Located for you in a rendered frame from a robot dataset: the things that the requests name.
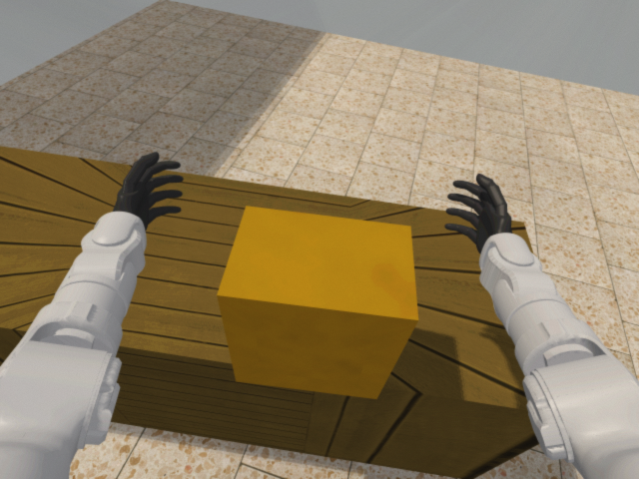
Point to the left robot upper arm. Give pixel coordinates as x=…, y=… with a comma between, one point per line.
x=54, y=400

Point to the left robot hand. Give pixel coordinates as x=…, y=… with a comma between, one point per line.
x=135, y=196

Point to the carton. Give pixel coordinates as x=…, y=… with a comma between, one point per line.
x=318, y=303

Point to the pedestal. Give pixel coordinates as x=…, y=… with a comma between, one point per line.
x=454, y=404

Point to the right robot hand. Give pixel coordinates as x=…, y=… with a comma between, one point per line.
x=491, y=207

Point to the right robot forearm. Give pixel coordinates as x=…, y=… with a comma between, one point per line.
x=540, y=323

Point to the left robot forearm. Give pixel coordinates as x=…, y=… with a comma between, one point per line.
x=90, y=304

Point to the right robot upper arm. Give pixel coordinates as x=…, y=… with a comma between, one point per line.
x=586, y=412

